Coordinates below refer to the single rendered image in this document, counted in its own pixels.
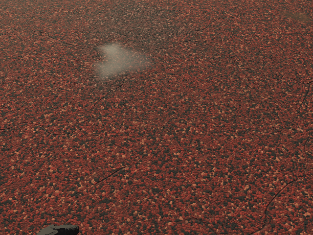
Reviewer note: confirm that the robot left hand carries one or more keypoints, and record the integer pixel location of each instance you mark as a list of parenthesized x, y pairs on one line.
[(68, 229)]

